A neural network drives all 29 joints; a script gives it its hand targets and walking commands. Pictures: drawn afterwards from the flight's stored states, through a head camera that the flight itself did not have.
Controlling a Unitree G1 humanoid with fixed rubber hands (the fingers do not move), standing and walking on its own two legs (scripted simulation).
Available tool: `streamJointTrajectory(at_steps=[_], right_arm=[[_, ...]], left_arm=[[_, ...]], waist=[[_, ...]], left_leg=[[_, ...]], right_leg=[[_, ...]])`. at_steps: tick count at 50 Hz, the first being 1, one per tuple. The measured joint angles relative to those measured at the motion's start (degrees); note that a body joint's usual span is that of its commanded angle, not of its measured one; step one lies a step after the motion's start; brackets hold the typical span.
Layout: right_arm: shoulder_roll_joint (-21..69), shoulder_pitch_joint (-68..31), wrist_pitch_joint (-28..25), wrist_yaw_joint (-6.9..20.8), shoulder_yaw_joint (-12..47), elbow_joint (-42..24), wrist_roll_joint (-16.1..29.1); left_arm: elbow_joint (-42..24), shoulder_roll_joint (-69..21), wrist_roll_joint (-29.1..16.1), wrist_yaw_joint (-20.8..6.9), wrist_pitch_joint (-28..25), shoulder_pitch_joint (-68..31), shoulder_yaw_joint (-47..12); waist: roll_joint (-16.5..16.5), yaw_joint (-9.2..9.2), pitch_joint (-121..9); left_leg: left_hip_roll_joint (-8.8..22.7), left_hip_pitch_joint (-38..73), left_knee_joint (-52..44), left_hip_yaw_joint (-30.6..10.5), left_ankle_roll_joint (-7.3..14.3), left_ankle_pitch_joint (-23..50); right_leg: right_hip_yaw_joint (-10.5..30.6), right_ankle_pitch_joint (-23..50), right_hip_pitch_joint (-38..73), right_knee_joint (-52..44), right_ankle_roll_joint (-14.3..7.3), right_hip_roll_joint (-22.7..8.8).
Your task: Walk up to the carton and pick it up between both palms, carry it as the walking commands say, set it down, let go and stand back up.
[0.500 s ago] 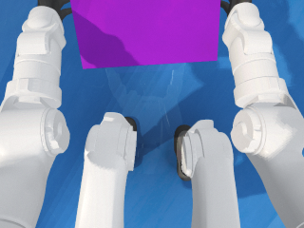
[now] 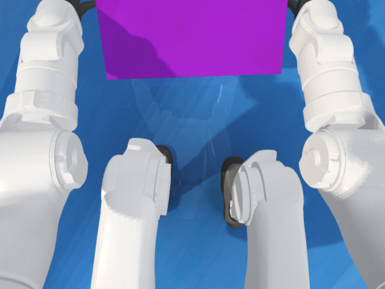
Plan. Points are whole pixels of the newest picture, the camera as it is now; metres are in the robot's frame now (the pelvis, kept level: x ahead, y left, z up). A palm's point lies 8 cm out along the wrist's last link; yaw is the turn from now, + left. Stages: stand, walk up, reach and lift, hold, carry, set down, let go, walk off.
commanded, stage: set down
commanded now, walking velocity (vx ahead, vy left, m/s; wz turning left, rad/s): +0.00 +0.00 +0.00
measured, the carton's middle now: (190, 16) +0.54 +0.07 -0.25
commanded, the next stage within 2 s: none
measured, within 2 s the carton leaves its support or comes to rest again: rests again in 0.68 s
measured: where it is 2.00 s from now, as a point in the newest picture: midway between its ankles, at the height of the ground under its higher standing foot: (195, 199)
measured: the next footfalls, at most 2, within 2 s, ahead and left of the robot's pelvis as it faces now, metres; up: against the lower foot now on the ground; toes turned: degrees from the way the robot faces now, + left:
none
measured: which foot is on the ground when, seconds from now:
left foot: down 0.00-1.00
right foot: down 0.00-1.00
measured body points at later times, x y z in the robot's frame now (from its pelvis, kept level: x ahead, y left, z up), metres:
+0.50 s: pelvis +0.00 +0.00 -0.01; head +0.36 +0.05 +0.26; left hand +0.53 +0.26 -0.17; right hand +0.57 -0.12 -0.16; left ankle +0.11 +0.11 -0.34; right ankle +0.11 -0.11 -0.34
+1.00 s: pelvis +0.00 +0.00 -0.01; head +0.36 +0.04 +0.24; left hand +0.52 +0.29 -0.19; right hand +0.55 -0.12 -0.19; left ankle +0.11 +0.11 -0.34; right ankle +0.11 -0.11 -0.34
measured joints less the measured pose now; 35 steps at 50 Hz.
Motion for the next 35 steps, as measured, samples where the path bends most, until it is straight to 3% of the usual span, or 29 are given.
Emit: streamJointTrajectory(at_steps=[24, 35], right_arm=[[-1.44, -1.17, -1.05, 0.56, 2.07, 1.68, 1.95], [-1.26, -2.01, -4.05, 0.54, 6.09, 3.19, 4.57]], left_arm=[[-0.18, -0.28, 1.23, -1.44, -1.79, -0.7, 1.84], [5.4, 2.4, -2.43, 0.08, -7.07, -2.43, -1.1]], waist=[[-0.57, 0.31, 2.47], [0.19, -0.17, 4.95]], left_leg=[[0.99, 0.44, 2.14, 0.07, 0.28, -1.16], [0.87, 1.25, 2.55, 0.08, 0.33, -1.01]], right_leg=[[-0.74, -0.85, 0.3, 1.99, -0.63, -0.44], [-0.95, -0.97, 1.36, 2.45, -0.69, -0.98]])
